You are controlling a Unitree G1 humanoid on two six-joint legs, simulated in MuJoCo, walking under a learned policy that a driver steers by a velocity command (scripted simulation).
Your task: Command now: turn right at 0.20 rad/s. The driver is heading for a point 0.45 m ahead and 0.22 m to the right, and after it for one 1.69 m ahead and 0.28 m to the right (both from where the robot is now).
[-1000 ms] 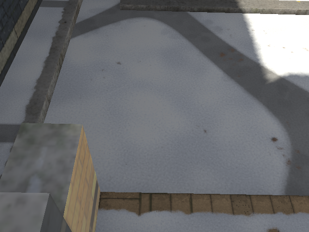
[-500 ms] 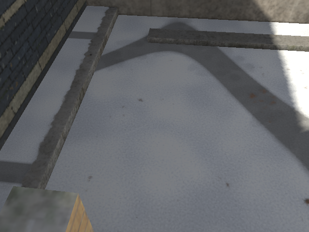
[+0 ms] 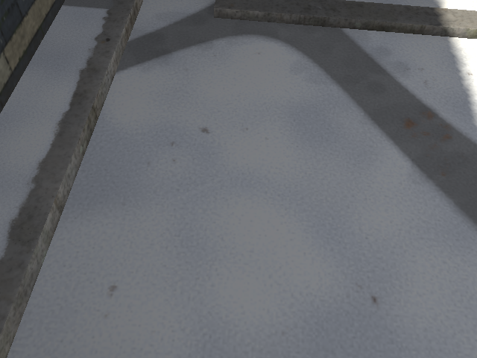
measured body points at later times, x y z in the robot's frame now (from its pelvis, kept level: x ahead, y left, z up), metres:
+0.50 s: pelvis +0.13 -0.16 -0.06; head +0.16 -0.20 +0.39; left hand +0.43 +0.03 -0.11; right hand +0.09 -0.47 -0.18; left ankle +0.04 +0.09 -0.71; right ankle +0.22 -0.38 -0.71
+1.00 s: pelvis +0.34 -0.38 -0.14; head +0.33 -0.40 +0.31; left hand +0.37 -0.17 -0.29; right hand +0.46 -0.63 -0.25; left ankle +0.58 -0.28 -0.81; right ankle +0.22 -0.40 -0.87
